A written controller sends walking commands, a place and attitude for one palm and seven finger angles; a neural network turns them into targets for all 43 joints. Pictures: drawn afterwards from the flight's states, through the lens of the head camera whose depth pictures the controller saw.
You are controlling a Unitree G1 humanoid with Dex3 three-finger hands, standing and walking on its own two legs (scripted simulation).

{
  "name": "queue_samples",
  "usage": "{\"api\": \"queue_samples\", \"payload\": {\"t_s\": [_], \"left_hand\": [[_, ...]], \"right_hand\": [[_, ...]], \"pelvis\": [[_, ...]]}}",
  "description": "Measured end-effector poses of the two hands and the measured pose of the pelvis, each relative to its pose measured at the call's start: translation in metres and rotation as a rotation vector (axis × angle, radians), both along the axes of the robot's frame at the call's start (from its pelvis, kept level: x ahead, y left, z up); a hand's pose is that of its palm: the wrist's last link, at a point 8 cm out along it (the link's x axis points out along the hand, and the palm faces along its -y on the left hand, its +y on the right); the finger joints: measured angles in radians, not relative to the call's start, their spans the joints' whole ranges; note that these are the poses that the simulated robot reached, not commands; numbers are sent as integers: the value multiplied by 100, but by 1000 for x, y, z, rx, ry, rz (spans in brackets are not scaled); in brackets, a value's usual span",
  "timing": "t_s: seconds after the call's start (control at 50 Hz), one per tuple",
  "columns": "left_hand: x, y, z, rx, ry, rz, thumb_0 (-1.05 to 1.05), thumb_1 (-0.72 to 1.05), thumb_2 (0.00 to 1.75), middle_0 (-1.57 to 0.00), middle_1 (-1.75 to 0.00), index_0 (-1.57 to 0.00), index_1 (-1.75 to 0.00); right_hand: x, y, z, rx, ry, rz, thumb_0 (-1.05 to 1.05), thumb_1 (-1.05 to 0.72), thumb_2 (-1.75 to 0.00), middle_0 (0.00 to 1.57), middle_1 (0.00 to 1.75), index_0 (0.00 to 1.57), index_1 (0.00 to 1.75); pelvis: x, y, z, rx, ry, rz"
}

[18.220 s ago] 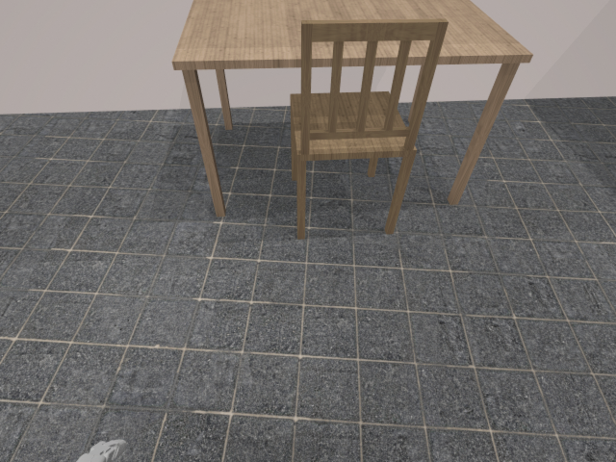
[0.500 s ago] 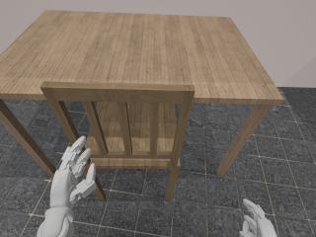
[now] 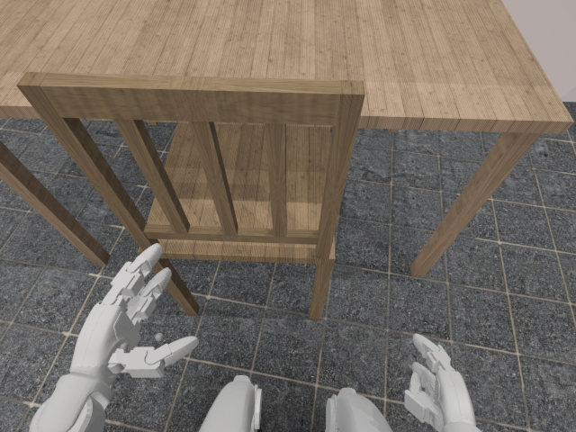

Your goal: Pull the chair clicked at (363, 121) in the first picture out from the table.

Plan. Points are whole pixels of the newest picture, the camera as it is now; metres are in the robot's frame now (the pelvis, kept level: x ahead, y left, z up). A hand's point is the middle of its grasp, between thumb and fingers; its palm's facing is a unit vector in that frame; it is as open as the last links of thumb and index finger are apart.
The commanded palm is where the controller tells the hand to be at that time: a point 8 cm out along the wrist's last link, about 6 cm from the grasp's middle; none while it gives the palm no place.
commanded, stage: raise the hand toward the chair's back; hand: left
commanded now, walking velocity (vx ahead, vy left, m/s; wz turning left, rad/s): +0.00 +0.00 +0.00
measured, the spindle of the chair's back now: (218, 185) +0.48 +0.14 +0.01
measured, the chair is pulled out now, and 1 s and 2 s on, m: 0.00 0.00 0.00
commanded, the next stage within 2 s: aim the fingers beside a spindle in 1.30 s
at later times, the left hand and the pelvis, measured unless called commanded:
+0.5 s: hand (96, 315) +0.24 +0.23 +0.07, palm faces +0.06 -1.00 -0.05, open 16.4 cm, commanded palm +0.22 +0.29 +0.06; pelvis +0.01 +0.03 +0.02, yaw +0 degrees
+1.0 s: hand (94, 304) +0.26 +0.25 +0.05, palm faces -0.03 -1.00 -0.02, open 17.0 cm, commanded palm +0.24 +0.31 +0.07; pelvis +0.02 +0.05 +0.03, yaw -1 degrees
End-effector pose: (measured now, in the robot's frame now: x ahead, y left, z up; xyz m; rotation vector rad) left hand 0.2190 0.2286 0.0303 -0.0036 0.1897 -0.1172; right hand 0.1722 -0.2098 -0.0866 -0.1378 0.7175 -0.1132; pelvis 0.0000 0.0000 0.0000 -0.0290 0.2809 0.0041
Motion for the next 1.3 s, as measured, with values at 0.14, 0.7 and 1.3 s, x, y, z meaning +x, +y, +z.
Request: {"api": "queue_samples", "payload": {"t_s": [0.14, 0.7, 1.3], "left_hand": [[-12, 32, 38, 80, -127, 236, 0, 0, 51, -12, -16, -11, -16], [5, 66, 27, 35, -100, 115, -1, -49, 30, -6, -8, -6, -8], [20, 70, 28, 35, -98, 104, -2, -50, 30, -6, -8, -6, -8]], "right_hand": [[-29, -26, 15, -79, 85, -84, 1, -91, -90, 20, 30, 21, 30], [18, 31, 46, -100, -43, 58, 1, -91, -90, 21, 30, 21, 30], [3, 17, 43, -111, 19, 26, 1, -91, -90, 20, 30, 21, 30]], "pelvis": [[14, 7, 16, 5, -5, -10], [12, 44, 22, -37, -23, 6], [16, 45, 25, -38, -17, 1]]}}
